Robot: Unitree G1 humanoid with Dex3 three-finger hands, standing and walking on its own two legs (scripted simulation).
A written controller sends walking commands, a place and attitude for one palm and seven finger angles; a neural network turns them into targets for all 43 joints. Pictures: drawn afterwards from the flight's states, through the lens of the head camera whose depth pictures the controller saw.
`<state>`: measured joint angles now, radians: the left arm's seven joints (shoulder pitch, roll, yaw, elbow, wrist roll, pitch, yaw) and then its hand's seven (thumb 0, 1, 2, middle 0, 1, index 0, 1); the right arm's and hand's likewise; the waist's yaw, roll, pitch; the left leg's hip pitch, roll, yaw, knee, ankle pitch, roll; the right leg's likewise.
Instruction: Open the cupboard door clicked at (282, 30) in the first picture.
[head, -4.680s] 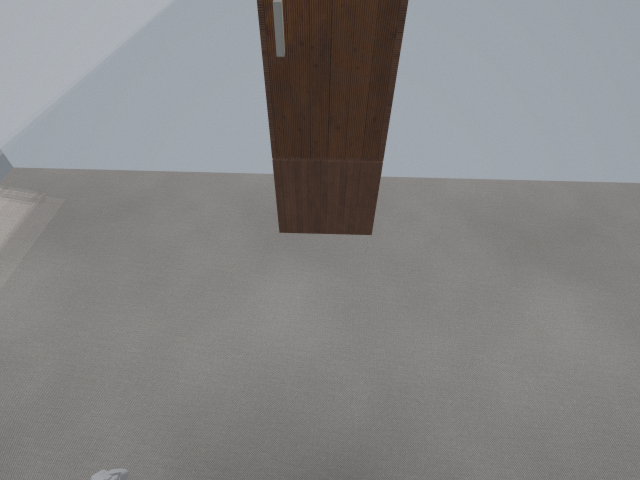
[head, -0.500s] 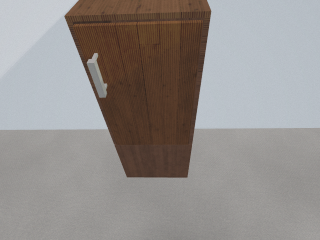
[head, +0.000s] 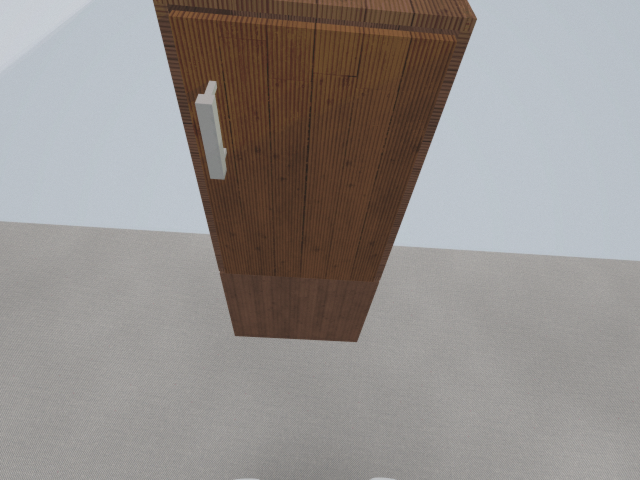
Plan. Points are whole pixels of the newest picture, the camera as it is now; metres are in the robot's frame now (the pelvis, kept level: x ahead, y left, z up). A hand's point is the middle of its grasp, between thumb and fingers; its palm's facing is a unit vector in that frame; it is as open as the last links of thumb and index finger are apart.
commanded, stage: come to a stop and stand still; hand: left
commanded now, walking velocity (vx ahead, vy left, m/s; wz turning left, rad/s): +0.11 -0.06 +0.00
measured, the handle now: (215, 131) +0.56 +0.21 +0.10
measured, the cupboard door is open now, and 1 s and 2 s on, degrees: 0 0 0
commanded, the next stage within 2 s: look again from close up in 0.50 s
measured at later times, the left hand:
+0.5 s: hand out of the picture -0.04 +0.11 -0.17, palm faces +0.09 -0.98 -0.17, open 7.4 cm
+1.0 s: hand out of the picture -0.01 +0.20 -0.18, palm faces +0.03 -0.98 -0.22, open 7.3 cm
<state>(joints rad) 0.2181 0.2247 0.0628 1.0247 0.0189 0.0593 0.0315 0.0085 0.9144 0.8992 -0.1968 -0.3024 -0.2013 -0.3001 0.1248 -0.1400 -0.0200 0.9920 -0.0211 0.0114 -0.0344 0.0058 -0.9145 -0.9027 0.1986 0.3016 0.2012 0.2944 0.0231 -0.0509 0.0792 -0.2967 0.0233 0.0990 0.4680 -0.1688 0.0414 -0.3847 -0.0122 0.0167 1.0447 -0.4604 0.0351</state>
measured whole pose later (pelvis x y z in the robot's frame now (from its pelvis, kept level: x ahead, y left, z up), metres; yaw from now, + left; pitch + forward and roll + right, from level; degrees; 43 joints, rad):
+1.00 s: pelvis -0.03 +0.01 -0.01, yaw +0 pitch +0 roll -1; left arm 0.30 0.21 0.01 1.00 0.03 0.01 0.04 0.01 0.91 0.90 -0.20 -0.30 -0.20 -0.30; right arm 0.22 -0.16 0.00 0.98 -0.02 0.00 0.00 0.01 -0.93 -0.90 0.20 0.30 0.20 0.29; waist 0.01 -0.03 0.00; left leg -0.32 -0.01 0.07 0.55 -0.23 0.05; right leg -0.18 -0.08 -0.03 0.53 -0.34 0.03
